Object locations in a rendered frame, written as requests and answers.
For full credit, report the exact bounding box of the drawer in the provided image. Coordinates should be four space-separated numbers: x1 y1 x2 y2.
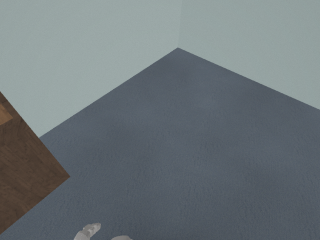
0 104 13 125

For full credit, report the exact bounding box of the left robot hand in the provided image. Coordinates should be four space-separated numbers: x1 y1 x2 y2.
74 223 101 240

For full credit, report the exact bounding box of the cabinet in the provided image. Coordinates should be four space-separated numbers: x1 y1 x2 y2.
0 92 70 234

